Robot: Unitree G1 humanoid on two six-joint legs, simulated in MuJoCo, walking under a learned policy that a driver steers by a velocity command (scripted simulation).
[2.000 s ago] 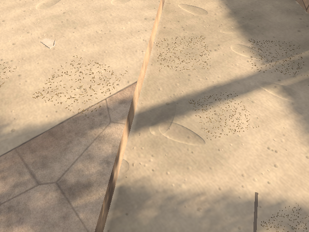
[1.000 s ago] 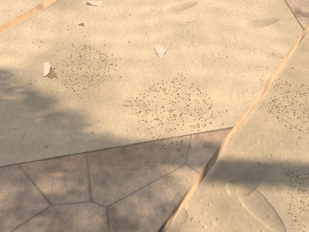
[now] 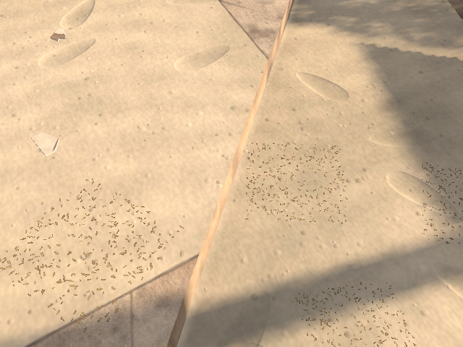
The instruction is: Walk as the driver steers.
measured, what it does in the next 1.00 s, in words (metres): walks ahead, turning left: right foot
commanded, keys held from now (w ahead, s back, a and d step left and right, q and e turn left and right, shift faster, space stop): w+q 0.82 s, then w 0.06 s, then w+e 0.12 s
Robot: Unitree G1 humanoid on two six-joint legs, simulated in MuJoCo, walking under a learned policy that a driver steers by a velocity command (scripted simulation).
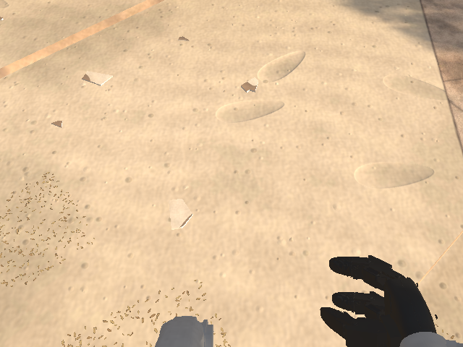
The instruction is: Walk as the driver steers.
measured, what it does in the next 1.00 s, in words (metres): climbs, turning right: left foot 0.13 m higher, then right foot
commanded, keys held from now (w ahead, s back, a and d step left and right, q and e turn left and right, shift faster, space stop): w+e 1.00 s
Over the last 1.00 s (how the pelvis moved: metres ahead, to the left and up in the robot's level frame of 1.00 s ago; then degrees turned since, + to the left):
0.49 0.05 0.02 31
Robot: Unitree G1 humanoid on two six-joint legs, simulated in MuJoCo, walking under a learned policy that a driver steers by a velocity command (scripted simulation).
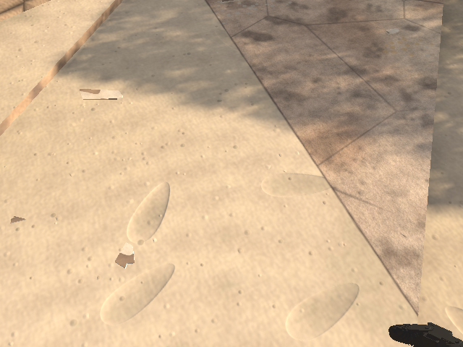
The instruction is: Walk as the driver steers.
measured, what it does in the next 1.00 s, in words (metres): walks ahead: left foot, then right foot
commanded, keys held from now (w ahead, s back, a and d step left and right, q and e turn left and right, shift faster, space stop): w+e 0.30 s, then w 0.30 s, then q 0.40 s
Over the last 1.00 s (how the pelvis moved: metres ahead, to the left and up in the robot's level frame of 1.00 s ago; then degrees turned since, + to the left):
0.56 0.00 0.13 -30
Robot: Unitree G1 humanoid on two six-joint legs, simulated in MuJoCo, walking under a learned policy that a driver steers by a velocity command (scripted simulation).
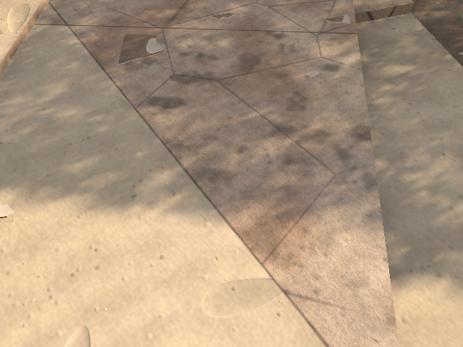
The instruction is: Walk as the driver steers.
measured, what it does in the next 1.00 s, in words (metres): steps on the spot, turning left: left foot, then right foot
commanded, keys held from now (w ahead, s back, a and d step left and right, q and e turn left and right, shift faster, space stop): q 0.76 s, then no key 0.04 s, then e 0.14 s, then w+e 0.06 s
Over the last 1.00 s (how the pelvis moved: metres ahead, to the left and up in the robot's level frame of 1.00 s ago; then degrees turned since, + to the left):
0.43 -0.03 0.00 -9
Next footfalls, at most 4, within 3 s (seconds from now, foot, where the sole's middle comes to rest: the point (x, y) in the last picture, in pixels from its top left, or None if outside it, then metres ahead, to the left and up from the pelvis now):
0.14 left None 0.11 0.11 -0.78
0.62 right None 0.11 -0.07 -0.78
0.98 left None -0.02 0.12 -0.78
1.38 right None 0.24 -0.04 -0.78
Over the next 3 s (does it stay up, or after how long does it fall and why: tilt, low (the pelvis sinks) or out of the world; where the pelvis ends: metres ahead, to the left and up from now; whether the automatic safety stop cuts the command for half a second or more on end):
stays up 0.94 0.22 -0.03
